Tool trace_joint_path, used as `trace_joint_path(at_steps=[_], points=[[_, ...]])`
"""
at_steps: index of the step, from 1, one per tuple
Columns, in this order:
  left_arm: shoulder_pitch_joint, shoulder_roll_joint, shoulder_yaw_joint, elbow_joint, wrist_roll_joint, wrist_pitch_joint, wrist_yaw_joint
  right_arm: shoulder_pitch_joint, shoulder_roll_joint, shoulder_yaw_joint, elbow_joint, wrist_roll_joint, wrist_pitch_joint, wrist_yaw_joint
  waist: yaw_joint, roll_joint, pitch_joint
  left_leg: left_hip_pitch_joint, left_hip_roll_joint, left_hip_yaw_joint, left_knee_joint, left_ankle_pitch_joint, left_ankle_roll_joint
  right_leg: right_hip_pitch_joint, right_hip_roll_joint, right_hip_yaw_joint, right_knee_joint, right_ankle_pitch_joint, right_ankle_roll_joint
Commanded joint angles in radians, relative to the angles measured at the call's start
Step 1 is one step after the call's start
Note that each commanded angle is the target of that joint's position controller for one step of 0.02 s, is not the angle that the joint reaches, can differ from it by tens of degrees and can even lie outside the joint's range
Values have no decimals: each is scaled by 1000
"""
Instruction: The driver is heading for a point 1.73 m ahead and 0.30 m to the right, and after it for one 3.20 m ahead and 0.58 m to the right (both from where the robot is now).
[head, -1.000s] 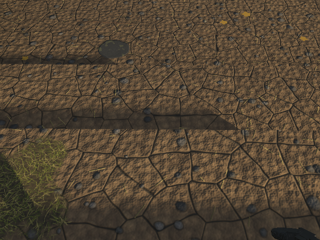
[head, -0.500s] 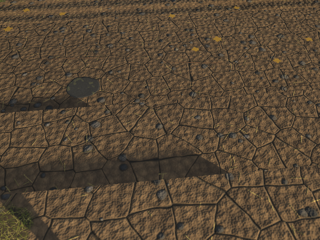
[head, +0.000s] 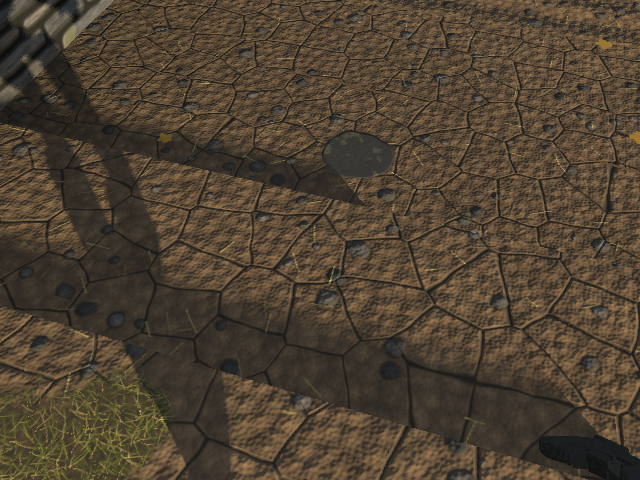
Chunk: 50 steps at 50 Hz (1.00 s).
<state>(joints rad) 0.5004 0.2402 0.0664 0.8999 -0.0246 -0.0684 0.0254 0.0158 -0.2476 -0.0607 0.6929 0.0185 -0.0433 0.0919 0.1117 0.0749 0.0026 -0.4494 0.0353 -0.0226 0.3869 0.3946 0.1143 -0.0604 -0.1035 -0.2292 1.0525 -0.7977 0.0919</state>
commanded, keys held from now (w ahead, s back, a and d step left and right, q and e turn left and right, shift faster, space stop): w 0.06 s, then w+e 0.64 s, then w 0.12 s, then w+q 0.18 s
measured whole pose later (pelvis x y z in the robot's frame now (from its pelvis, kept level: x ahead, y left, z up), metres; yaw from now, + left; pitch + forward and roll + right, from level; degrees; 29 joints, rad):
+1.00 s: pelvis +0.51 -0.12 -0.04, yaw -18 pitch +2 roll +0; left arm 0.43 0.26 0.07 0.76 0.00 -0.07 0.03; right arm 0.11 -0.30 -0.08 0.79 0.01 -0.09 0.06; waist 0.03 0.05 -0.05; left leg -0.72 0.08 -0.09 0.74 0.19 0.04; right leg -0.08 0.10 0.11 0.44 -0.38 -0.09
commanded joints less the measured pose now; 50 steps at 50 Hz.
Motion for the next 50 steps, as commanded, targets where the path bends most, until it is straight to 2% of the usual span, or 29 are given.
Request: trace_joint_path(at_steps=[1,2,3,4,5,6,7,8,11,15,20,23,25,26,27,28,29,30,31,33,37,38,40,43,44,45,47,48,50], points=[[102,81,22,-27,16,-13,-19,407,-206,-66,134,-37,-7,-24,-174,192,-163,838,114,-77,239,462,124,-638,20,90,738,-15,-77],[161,107,0,-55,-8,-44,-38,490,-223,-60,120,-19,-9,-24,-211,211,-388,1071,263,-276,429,505,231,-813,35,338,847,-32,-78],[81,157,10,-86,-23,-61,-40,533,-212,-64,126,2,7,-26,-261,155,-462,1041,303,-361,322,324,280,-845,19,383,817,-8,-81],[-14,107,-8,-168,-69,-69,-35,543,-305,-84,172,5,19,-39,-205,156,-440,973,400,-627,96,-378,337,-1012,27,339,856,96,-76],[-133,155,9,-158,-58,-62,-1,349,-182,-45,91,-16,11,-50,-178,-108,-293,702,377,-594,-39,-647,253,-979,-16,336,623,384,-102],[-126,143,3,-147,-48,-38,17,254,-158,-36,80,-39,-8,-55,-130,-25,-223,512,430,-668,-32,-585,278,-912,-21,366,601,452,-97],[-91,112,2,-108,-7,-5,24,168,-96,-14,78,-39,-28,-48,-68,-123,-92,242,367,-513,-37,-392,237,-769,-57,377,456,513,-59],[-64,85,6,-94,11,11,23,143,-78,-12,91,-37,-36,-46,-42,-85,-45,124,312,-404,-50,-386,205,-677,-68,392,325,511,-49],[-137,69,9,-125,8,9,13,187,-102,-20,134,-45,-58,-74,-59,-4,-3,75,228,-227,-96,-295,162,-627,-62,390,95,632,-35],[-284,31,-6,-168,12,5,-13,264,-117,-31,172,-25,-51,-103,-131,-32,2,235,204,-82,-117,-219,110,-650,-21,339,-199,837,-94],[-447,37,-1,-255,4,13,-51,330,-134,-37,218,-8,-26,-104,-189,-49,72,399,233,-2,-131,-284,61,-708,21,279,-344,790,-143],[-459,40,3,-294,6,18,-73,315,-159,-44,225,-4,-6,-105,-171,-20,60,480,245,50,-58,-161,24,-661,50,216,-395,654,-180],[-302,92,32,-269,11,22,-75,263,-191,-49,213,-1,6,-114,-73,-6,-36,440,206,130,136,143,-18,-376,132,138,-450,641,-220],[-126,160,67,-225,6,25,-65,257,-181,-43,202,-11,4,-119,7,-49,-131,305,159,172,362,113,-58,-91,136,193,-453,712,-259],[-14,289,101,-217,-8,28,-48,311,-116,-19,164,-46,-14,-114,11,-249,-247,-47,34,194,781,-352,-123,257,-89,608,-498,670,-396],[-10,295,89,-234,-14,16,-57,312,-91,-4,146,-41,-53,-92,-18,-340,-398,-280,-102,-13,981,-958,-129,435,-224,1067,-705,520,-518],[-19,230,70,-236,1,13,-59,235,-165,-26,133,2,-77,-81,15,-254,-328,-395,-40,-90,1013,-912,-104,416,-212,988,-739,443,-459],[-75,199,61,-243,11,11,-54,176,-158,-23,115,15,-85,-84,-4,-198,-202,-416,-3,-70,958,-839,-89,280,-176,855,-735,501,-416],[-153,184,54,-261,16,11,-52,157,-148,-23,115,-5,-84,-96,-49,-105,-112,-365,36,-62,868,-771,-92,108,-137,743,-736,623,-387],[-258,154,42,-297,29,12,-47,191,-166,-37,127,-31,-56,-111,-126,-107,-71,-183,79,-72,719,-700,-104,-124,-71,615,-767,789,-360],[-220,167,47,-276,13,2,-25,126,-122,-31,81,-38,-25,-119,-123,-129,-60,-154,54,-49,503,-563,-148,-183,-36,542,-817,867,-363],[-204,174,51,-261,19,7,-19,107,-85,-17,74,-49,-27,-114,-120,-132,-77,-119,43,-36,473,-478,-152,-195,-21,501,-798,957,-353],[-169,184,55,-249,35,6,-16,144,-97,-19,99,-49,-39,-93,-116,-139,-128,-81,33,-35,516,-308,-140,-168,-26,477,-753,1029,-339],[-110,162,44,-232,24,-4,-28,74,-147,-35,76,-14,-43,-76,-89,-123,-59,-290,60,-69,503,-325,-105,-38,-57,542,-745,857,-344],[-30,159,46,-189,15,-10,-18,5,-166,-42,42,10,-47,-67,-59,-150,-12,-478,90,-135,484,-359,-91,116,-104,620,-716,757,-344],[4,157,46,-173,13,-12,-14,-12,-171,-45,28,13,-54,-55,-50,-147,8,-601,100,-158,466,-394,-77,212,-132,655,-700,715,-348],[43,163,48,-155,21,-15,-1,-44,-157,-41,12,12,-65,-41,-36,-162,44,-692,96,-166,446,-403,-64,267,-154,654,-690,728,-344],[5,152,40,-159,20,-12,11,-64,-151,-38,-2,-1,-67,-31,-55,-136,72,-590,87,-132,316,-251,-74,136,-99,552,-696,673,-324],[-32,146,32,-161,18,-15,24,-83,-86,-18,-6,-27,-72,-19,-39,-147,77,-362,47,-61,270,7,-69,-74,-58,462,-679,616,-300]])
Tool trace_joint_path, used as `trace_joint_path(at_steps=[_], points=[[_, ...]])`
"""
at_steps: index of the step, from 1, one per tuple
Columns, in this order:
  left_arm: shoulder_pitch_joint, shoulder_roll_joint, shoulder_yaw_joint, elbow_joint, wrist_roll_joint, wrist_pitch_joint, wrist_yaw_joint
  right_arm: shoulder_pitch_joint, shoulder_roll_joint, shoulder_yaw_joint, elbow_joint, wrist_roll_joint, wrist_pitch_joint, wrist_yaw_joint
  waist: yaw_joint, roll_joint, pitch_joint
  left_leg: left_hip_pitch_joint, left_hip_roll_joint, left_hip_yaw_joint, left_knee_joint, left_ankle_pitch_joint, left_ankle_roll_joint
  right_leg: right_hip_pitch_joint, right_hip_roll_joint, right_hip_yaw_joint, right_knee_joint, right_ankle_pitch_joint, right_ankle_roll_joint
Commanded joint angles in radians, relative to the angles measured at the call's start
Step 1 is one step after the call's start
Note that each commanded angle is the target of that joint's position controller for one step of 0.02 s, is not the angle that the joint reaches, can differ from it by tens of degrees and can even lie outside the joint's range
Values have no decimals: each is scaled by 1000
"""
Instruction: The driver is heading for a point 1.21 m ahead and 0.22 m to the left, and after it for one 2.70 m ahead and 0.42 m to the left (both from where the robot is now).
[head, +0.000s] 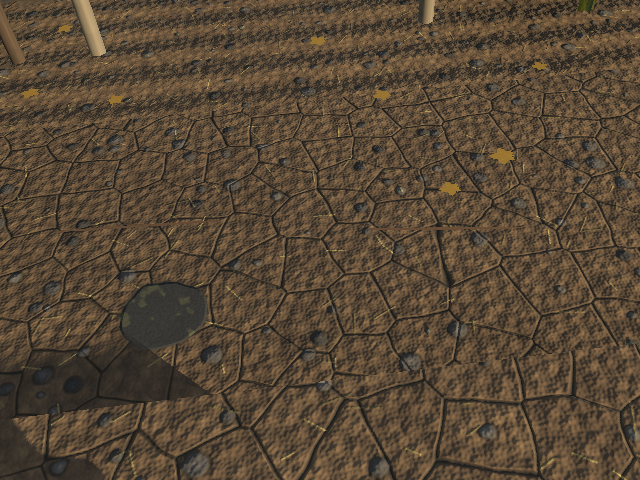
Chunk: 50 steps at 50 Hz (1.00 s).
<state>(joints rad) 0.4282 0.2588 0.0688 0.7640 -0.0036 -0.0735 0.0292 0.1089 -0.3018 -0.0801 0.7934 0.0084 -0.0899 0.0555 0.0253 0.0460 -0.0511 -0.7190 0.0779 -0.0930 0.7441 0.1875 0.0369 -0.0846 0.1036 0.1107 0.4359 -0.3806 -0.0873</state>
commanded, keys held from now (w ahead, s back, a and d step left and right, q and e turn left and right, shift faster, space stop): w+q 0.42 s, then w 0.08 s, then w+e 0.50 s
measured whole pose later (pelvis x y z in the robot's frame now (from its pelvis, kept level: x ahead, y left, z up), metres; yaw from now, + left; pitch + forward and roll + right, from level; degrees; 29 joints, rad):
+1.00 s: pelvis +0.62 +0.16 -0.14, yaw +7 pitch +2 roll +1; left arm 0.39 0.26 0.06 0.72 0.00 -0.04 0.01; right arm 0.09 -0.29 -0.06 0.73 -0.03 -0.06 -0.01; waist 0.06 0.02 0.02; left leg -0.62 0.05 -0.13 0.76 -0.08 -0.03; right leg -0.23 0.13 0.15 0.39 -0.18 -0.09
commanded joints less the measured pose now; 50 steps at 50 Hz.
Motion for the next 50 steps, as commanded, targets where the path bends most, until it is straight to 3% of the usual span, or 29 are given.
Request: trace_joint_path(at_steps=[1,6,10,12,13,14,15,16,17,18,19,20,21,22,24,25,28,30,32,34,35,36,37,38,40,44,47,49,50], points=[[29,130,27,-25,-1,-15,20,-159,-21,4,-103,-13,-24,23,44,-122,140,-46,-3,11,-77,254,15,-102,-265,108,-42,194,-117],[109,134,23,10,-9,0,17,-234,1,26,-157,6,-29,49,109,-83,171,-32,-55,38,-228,236,35,-20,-263,32,134,266,-68],[89,104,-1,26,-20,10,16,-140,-17,27,-131,8,-19,49,73,-104,128,140,-48,75,-347,265,30,33,-256,-42,352,489,-13],[34,142,1,30,-15,11,3,177,-81,-8,-24,7,-12,30,-82,-114,-14,490,-64,119,-388,261,68,-7,-241,-66,731,740,5],[-4,137,0,34,-13,-9,-13,378,-99,-24,34,3,0,16,-205,-12,-90,824,-30,108,-434,419,130,-210,-164,-140,1108,586,64],[157,5,-28,9,12,-28,-32,442,-180,-17,72,-37,16,1,-103,252,-225,1363,165,-121,15,887,244,-775,-98,-116,1595,-512,136],[171,114,-32,-12,-25,-63,-47,509,-186,-18,44,-23,17,2,-175,202,-433,1472,281,-327,51,994,380,-826,-88,73,1599,-437,154],[53,147,-24,-75,-28,-67,-41,451,-199,-36,41,0,33,-9,-174,51,-436,1439,261,-386,-84,645,405,-930,-134,39,1490,-380,177],[-1,114,-37,-124,-41,-68,-29,411,-234,-48,51,24,45,-26,-124,17,-435,1353,278,-523,-200,152,421,-988,-172,19,1445,-315,171],[-68,121,-38,-127,-41,-59,-11,326,-191,-35,2,14,51,-34,-105,-111,-304,1115,278,-591,-323,-193,393,-992,-194,-16,1370,-191,158],[-72,166,-21,-126,-33,-43,4,187,-164,-14,-50,-2,37,-30,-25,-158,-169,803,279,-590,-386,-269,376,-874,-221,11,1170,-42,138],[-96,155,-16,-118,-15,-34,14,142,-130,-5,-58,-12,20,-32,6,-104,-71,615,256,-591,-396,-179,362,-816,-232,37,1099,-18,129],[-131,138,-13,-132,8,-19,17,100,-103,2,-62,4,17,-39,38,-88,48,400,165,-420,-432,-70,317,-723,-252,21,866,32,154],[-166,118,-16,-146,29,-22,17,82,-96,2,-74,-2,17,-49,35,-49,83,266,78,-288,-451,3,283,-597,-246,-15,660,101,170],[-197,46,-32,-147,40,-41,4,118,-83,3,-56,0,19,-74,11,46,22,189,-47,-108,-433,133,221,-345,-176,-84,385,399,171],[-210,28,-34,-140,26,-45,-8,165,-77,5,-34,6,23,-78,-11,76,-11,229,-50,-95,-426,121,213,-289,-138,-98,311,520,168],[-297,50,-28,-167,8,-33,-21,248,-85,-1,4,27,34,-75,-65,38,7,445,37,-156,-397,34,187,-379,-134,-87,182,501,116],[-392,73,-13,-217,7,-33,-40,298,-99,-6,24,21,47,-71,-93,11,50,568,85,-190,-364,23,166,-473,-128,-86,147,428,60],[-373,81,-5,-220,-1,-35,-60,299,-106,-11,30,3,62,-71,-79,25,62,665,107,-174,-312,92,146,-487,-119,-91,123,331,5],[-170,121,19,-168,2,-34,-61,246,-103,-8,6,-6,70,-70,19,-10,-40,618,34,-88,-102,277,107,-198,-98,-81,98,402,-61],[-32,196,41,-152,5,-33,-64,303,-62,9,-9,-25,60,-70,45,-142,-176,394,-60,-23,191,62,53,129,-247,164,114,426,-168],[58,226,56,-122,-17,-23,-70,355,-30,25,-7,-21,44,-63,62,-345,-270,125,-177,36,508,-597,-6,347,-403,560,-21,170,-282],[54,167,37,-127,-25,-15,-65,275,-90,12,-32,-6,30,-52,67,-287,-188,-42,-148,-38,572,-715,5,347,-407,680,-103,-72,-253],[-20,152,30,-149,-10,-8,-59,163,-120,2,-65,8,22,-49,67,-173,-48,-95,-109,-35,565,-636,7,223,-389,597,-129,-56,-213],[-95,148,29,-170,7,-5,-57,100,-92,4,-91,-11,12,-54,12,-52,42,-37,-55,-17,419,-547,-4,25,-317,440,-144,175,-186],[-145,142,26,-170,-2,-4,-42,114,-90,-4,-85,-29,26,-75,-42,-108,12,114,-16,-8,181,-476,-50,-114,-248,314,-190,361,-177],[-91,181,39,-131,-12,15,-13,-6,-44,12,-124,-35,22,-73,-7,-119,5,148,-46,8,10,-326,-76,-145,-215,259,-188,412,-162],[-78,176,41,-118,-7,31,-10,-30,-21,20,-126,-35,15,-63,-3,-128,-23,245,-79,36,-14,-204,-82,-197,-179,211,-155,508,-145],[-73,183,43,-122,14,27,-9,27,-48,9,-95,-34,3,-49,-15,-131,-90,320,-77,26,127,-71,-72,-209,-207,230,-110,568,-150]])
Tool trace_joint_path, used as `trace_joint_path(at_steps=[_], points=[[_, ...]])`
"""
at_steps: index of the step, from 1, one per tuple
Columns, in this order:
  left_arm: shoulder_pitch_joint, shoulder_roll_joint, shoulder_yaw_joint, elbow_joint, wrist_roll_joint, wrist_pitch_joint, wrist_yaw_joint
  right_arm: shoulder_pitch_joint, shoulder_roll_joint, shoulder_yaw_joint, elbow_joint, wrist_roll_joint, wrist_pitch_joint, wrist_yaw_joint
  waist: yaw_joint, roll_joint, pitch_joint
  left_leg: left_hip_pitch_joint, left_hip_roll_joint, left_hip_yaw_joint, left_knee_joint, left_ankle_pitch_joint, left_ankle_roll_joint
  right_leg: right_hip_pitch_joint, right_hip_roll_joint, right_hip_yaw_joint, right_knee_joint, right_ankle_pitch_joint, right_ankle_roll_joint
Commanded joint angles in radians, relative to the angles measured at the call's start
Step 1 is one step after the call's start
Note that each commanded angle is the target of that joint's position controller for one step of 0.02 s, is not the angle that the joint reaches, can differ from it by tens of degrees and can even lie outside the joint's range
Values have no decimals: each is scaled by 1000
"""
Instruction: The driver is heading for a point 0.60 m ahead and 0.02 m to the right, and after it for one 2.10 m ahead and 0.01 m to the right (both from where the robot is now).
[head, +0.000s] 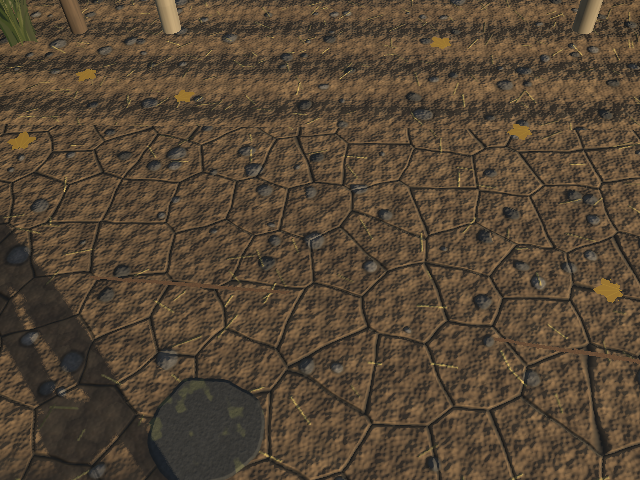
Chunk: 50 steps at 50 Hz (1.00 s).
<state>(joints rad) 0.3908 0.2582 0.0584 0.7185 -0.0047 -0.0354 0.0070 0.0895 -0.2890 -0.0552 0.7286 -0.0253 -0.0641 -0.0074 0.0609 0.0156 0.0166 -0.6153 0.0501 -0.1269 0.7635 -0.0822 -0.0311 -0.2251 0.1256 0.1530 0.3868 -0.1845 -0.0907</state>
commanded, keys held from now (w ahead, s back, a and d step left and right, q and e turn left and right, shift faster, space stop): w+e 0.20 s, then w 0.40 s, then w+q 0.06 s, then q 0.34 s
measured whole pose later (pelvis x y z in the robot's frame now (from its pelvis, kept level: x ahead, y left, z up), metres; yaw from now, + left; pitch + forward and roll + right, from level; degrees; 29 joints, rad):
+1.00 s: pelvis +0.50 -0.09 -0.17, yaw -5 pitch +3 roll -2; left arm 0.24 0.25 0.07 0.87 0.00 -0.05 0.02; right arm 0.15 -0.25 -0.06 0.72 0.01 -0.03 0.00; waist 0.03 0.04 0.04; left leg -0.66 0.05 -0.02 0.76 -0.08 -0.02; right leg -0.14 0.05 -0.15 0.41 -0.31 -0.05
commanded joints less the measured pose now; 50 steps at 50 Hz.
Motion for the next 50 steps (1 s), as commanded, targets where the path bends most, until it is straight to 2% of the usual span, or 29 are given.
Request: trace_joint_path(at_steps=[1,4,6,8,9,10,11,12,13,15,17,18,21,23,24,27,30,31,33,34,35,36,37,38,39,40,42,45,50], points=[[-41,166,49,-82,9,-12,13,45,-77,-22,-31,3,-27,19,-58,-90,-148,171,-42,50,131,160,3,-44,-229,205,-34,370,-147],[-13,132,39,-96,-13,-2,6,-41,-79,-21,-76,16,-48,36,-36,-75,-89,51,-45,30,88,5,32,55,-241,296,47,318,-166],[-40,136,41,-117,-18,10,5,-15,-95,-34,-78,24,-59,47,-54,-133,-84,101,-56,45,31,-80,44,59,-242,337,85,311,-174],[-151,140,39,-160,-22,15,1,136,-115,-55,-49,23,-70,49,-160,-165,-112,397,-92,87,-89,-68,56,-81,-182,308,215,463,-125],[-204,117,31,-180,-32,9,1,291,-139,-72,-15,21,-75,48,-255,-105,-147,589,-60,63,-205,3,83,-181,-123,263,428,468,-76],[-121,26,8,-189,-31,8,6,374,-202,-89,-3,19,-74,45,-221,125,-193,752,144,-187,-281,-1,192,-342,-9,179,734,-12,-18],[59,-12,-7,-160,-30,1,9,343,-197,-77,-15,37,-66,51,-105,308,-180,802,307,-473,-342,213,323,-528,44,137,925,-454,8],[34,58,9,-147,-51,-10,13,350,-191,-83,24,64,-65,56,-80,264,-56,770,393,-606,-376,147,394,-745,-11,85,1028,-436,22],[-81,115,22,-148,-52,-7,22,333,-128,-69,14,69,-67,60,-115,84,19,683,358,-549,-381,46,378,-779,-71,72,1052,-349,21],[-184,112,18,-169,-23,6,22,268,-79,-44,17,53,-63,58,-92,-22,75,489,290,-362,-392,49,314,-689,-121,80,928,-237,21],[-221,84,9,-191,-20,-1,-2,220,-84,-34,35,40,-57,43,-60,37,97,378,222,-233,-467,45,266,-599,-154,46,744,-140,30],[-230,73,9,-177,-12,-8,-13,248,-113,-42,55,16,-60,36,-71,32,61,394,224,-198,-436,75,275,-584,-152,19,755,11,26],[-378,78,9,-201,-14,-43,-49,384,-91,-30,103,35,-71,1,-135,60,43,554,178,-116,-391,-38,230,-711,-158,8,528,252,13],[-444,32,-6,-206,19,-61,-82,366,-65,-16,107,46,-50,-17,-138,45,31,314,79,22,-383,-189,177,-367,-131,-119,240,616,9],[-450,17,-8,-195,17,-67,-95,390,-75,-17,113,42,-45,-16,-152,45,14,235,74,46,-374,-223,164,-221,-106,-149,215,718,9],[-493,37,-2,-189,-21,-52,-107,428,-72,-18,124,55,-19,-18,-163,78,67,314,103,29,-270,-290,150,-224,-131,-125,153,633,3],[-487,30,-8,-156,-16,-52,-104,493,-59,-13,143,61,15,-24,-190,44,103,546,121,-4,-100,-232,123,-323,-193,-82,-30,566,16],[-438,37,-3,-127,-3,-60,-99,507,-54,-15,157,68,23,-24,-173,18,85,572,102,-8,12,-154,121,-261,-204,-84,-96,573,9],[-118,75,23,-17,12,-60,-81,505,-63,-20,170,57,32,-15,-17,-16,-50,355,43,27,406,-75,104,201,-225,-105,-115,648,-16],[33,123,31,32,23,-58,-73,509,-16,-14,154,43,20,-9,36,-144,-145,41,-61,40,786,-624,56,533,-348,-6,49,997,-62],[106,170,35,33,30,-56,-68,631,24,14,157,57,-6,10,19,-318,-340,-235,-55,-55,1027,-755,34,883,-495,17,424,1449,-98],[141,179,50,44,18,-33,-63,614,-60,7,125,80,-34,22,61,-309,-470,-318,-27,-100,1045,-720,16,904,-540,120,385,1405,-162],[51,207,61,24,18,-23,-60,501,-121,-13,78,101,-49,19,41,-220,-452,-348,1,-83,874,-533,8,777,-557,184,233,880,-247],[-34,190,56,11,35,-26,-44,414,-88,-11,75,101,-46,-7,11,-136,-390,-310,33,-54,839,-385,-1,556,-594,286,102,619,-272],[-158,123,29,-1,19,-37,-37,394,-76,-15,88,74,-14,-27,-61,-10,-240,-208,51,-15,742,-294,-18,294,-564,234,22,671,-257],[-220,102,21,9,20,-48,-35,415,-28,-12,101,44,14,-34,-123,-9,-153,-102,74,-16,636,-250,-41,103,-520,159,4,743,-217],[-257,83,18,32,23,-61,-32,371,25,-4,75,31,29,-34,-135,-79,-74,-11,84,4,390,-208,-55,-39,-444,11,-46,779,-159],[-254,102,27,51,21,-58,6,246,17,-9,6,38,14,-15,-108,-139,-96,66,51,47,125,-26,-26,-10,-386,-117,-70,819,-112],[-255,132,41,69,-14,-13,32,137,-6,-25,-72,28,39,28,-93,-87,-81,116,9,98,-42,37,42,83,-392,-209,-40,700,-68]])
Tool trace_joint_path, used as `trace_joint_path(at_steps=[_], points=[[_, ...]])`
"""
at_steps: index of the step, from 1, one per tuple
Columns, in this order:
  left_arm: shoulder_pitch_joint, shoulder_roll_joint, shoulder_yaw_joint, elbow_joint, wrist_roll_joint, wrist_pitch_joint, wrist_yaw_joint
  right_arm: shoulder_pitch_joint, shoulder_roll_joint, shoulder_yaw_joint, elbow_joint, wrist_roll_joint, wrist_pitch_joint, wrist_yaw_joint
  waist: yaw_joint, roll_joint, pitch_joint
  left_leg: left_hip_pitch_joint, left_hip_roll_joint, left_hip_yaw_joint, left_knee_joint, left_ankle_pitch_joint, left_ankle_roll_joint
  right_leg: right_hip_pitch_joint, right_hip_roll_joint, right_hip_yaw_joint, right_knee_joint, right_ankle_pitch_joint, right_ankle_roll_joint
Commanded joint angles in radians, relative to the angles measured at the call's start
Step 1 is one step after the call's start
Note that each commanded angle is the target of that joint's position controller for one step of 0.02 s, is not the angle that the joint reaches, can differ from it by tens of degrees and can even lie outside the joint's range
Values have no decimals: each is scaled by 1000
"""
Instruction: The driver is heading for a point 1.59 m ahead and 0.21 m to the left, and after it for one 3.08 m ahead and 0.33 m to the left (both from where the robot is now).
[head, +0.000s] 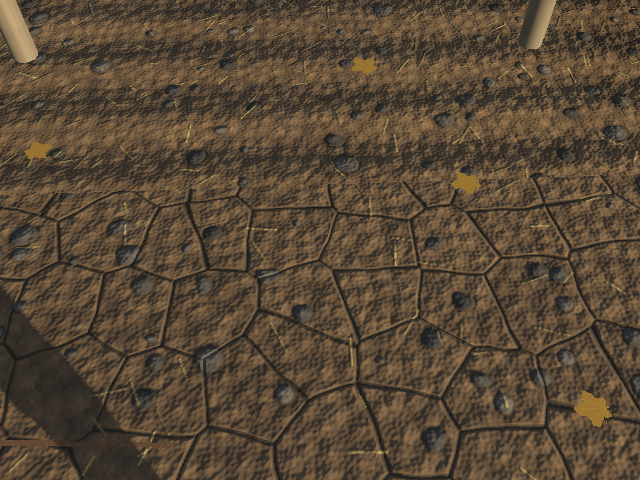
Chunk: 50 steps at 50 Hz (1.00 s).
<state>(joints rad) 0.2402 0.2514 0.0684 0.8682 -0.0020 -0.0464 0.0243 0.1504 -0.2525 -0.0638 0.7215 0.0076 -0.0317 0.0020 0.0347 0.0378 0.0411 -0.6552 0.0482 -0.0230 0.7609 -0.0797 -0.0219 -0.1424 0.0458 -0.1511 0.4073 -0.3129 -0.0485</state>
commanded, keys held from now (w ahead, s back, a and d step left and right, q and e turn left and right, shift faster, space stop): q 0.36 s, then no key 0.38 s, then w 0.26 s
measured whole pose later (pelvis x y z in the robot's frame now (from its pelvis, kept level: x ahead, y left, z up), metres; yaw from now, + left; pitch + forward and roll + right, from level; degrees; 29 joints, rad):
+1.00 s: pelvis +0.16 +0.01 -0.01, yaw +19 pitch +0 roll +0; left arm 0.25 0.27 0.04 0.82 -0.02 -0.02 0.00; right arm 0.30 -0.27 -0.06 0.69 0.01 -0.05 0.01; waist 0.00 -0.04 0.00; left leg -0.25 -0.04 -0.01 0.60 -0.33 0.05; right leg -0.22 0.00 0.05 0.67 -0.42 -0.03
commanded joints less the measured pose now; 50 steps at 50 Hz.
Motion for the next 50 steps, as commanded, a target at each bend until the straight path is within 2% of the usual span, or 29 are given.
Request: trace_joint_path(at_steps=[1,3,4,5,6,7,8,9,10,13,19,24,26,27,28,29,30,31,34,37,38,39,41,43,45,47,48,49,50], points=[[-102,148,36,-80,-22,6,15,63,-52,-21,-80,-8,13,27,-66,-100,-96,164,2,4,-60,3,49,14,-317,87,-32,812,-101],[-105,171,46,-82,-29,19,19,85,-75,-35,-97,-14,19,38,-85,-84,-98,230,-42,43,-132,-54,87,28,-302,61,87,835,-76],[-109,169,46,-83,-27,25,21,146,-104,-51,-83,-15,16,38,-116,-49,-116,334,-78,58,-220,19,120,4,-253,25,227,819,-44],[-65,171,46,-93,0,25,19,205,-197,-79,-89,-16,13,21,-127,87,-167,522,12,-112,-265,520,185,-132,-150,-17,481,573,33],[3,95,16,-118,51,20,2,206,-286,-84,-111,-28,10,9,-62,279,-250,769,273,-494,-263,946,381,-448,37,33,835,-332,109],[5,119,11,-112,27,16,-18,209,-251,-70,-132,-36,8,14,-91,186,-418,808,307,-593,-307,762,444,-482,28,259,936,-380,96],[-47,147,16,-124,-4,24,-21,121,-224,-65,-159,-26,9,17,-81,109,-336,728,267,-519,-330,584,405,-522,-3,273,942,-316,90],[-79,149,19,-122,-2,36,-14,63,-186,-56,-166,-3,18,14,-59,15,-249,629,213,-446,-356,414,339,-536,-35,262,871,-247,89],[-102,152,23,-120,7,49,-5,27,-169,-50,-176,9,30,8,-45,-17,-196,539,176,-409,-384,285,298,-520,-55,253,789,-195,92],[-103,126,20,-119,6,67,-3,-1,-195,-60,-201,-12,50,-6,-17,47,-179,403,99,-369,-430,119,249,-389,-27,228,608,-106,106],[-158,116,19,-130,7,62,7,10,-208,-63,-206,-11,64,-41,-45,100,-174,370,72,-415,-467,-215,221,-328,-22,260,421,-20,119],[-155,118,16,-136,3,41,-8,29,-175,-46,-197,-20,74,-35,-64,128,-158,384,70,-446,-437,-223,219,-238,-36,236,283,-44,100],[-110,106,14,-125,5,30,-20,19,-159,-36,-193,-14,78,-32,-33,117,-148,366,51,-438,-400,-210,196,-133,-32,205,111,40,69],[-94,109,15,-121,15,27,-25,44,-146,-31,-183,-11,76,-31,-27,94,-140,341,23,-416,-375,-219,163,-64,-48,206,23,104,49],[-74,152,21,-126,35,25,-26,71,-125,-24,-177,-17,71,-30,-36,12,-131,278,-26,-360,-287,-257,111,-1,-160,300,-26,153,8],[-104,204,27,-117,49,29,-25,90,-107,-20,-195,-16,62,-28,-94,-202,-94,248,-143,-182,-204,-317,57,-76,-261,444,-81,159,-82],[-142,152,11,-137,54,26,-23,59,-143,-26,-200,-24,53,-29,-76,-252,-72,294,-129,-159,-155,-337,25,-154,-327,532,-135,164,-149],[-187,129,3,-149,41,21,-19,46,-157,-33,-194,-26,50,-27,-78,-239,-64,321,-104,-147,-133,-300,12,-149,-311,505,-121,161,-143],[-161,150,3,-135,10,19,-11,21,-107,-23,-177,-31,55,-23,-57,-196,-59,371,-81,-117,-215,-174,0,-102,-238,417,-75,177,-83],[-114,125,-9,-125,19,14,-24,30,-101,-18,-165,-25,60,-17,-46,-157,-73,475,-53,-122,-267,8,11,-102,-167,351,-24,203,-31],[-67,117,-15,-121,24,8,-35,38,-115,-19,-155,-25,63,-20,-22,-129,-103,525,-53,-119,-240,0,21,-124,-138,334,-39,127,-16],[-78,116,-18,-118,22,9,-38,64,-105,-21,-137,-24,65,-18,-39,-121,-105,500,-75,-102,-233,-124,27,-113,-121,306,-49,-7,-11],[-78,168,-2,-120,2,22,-33,64,-108,-21,-130,-16,57,-14,-26,-158,-29,373,-116,-38,-166,-325,37,-113,-155,364,-87,-303,-57],[-33,205,9,-114,-8,27,-24,26,-108,-21,-141,2,30,-13,-4,-168,67,246,-96,10,-94,-339,52,-112,-271,520,-159,-445,-136],[-23,203,11,-109,-16,23,-16,16,-87,-14,-140,9,-4,-8,-4,-174,103,243,-60,8,-106,-313,71,-130,-314,569,-163,-392,-167],[-80,173,3,-123,-20,19,-19,111,-81,-17,-101,7,-26,0,-60,-174,62,420,-61,9,-214,-287,103,-205,-257,470,-99,-284,-132],[-129,133,-8,-145,-20,13,-21,192,-117,-30,-70,4,-34,3,-95,-113,46,512,-32,-66,-282,-298,126,-267,-181,370,6,-192,-88],[-161,79,-22,-175,-18,-1,-22,278,-183,-49,-44,2,-43,3,-104,77,26,621,78,-305,-398,-386,190,-393,-45,197,261,-118,-15],[-174,107,-17,-200,-22,-22,-21,346,-245,-66,-41,-1,-51,14,-135,262,2,742,259,-646,-530,-345,306,-559,12,157,513,-181,20]])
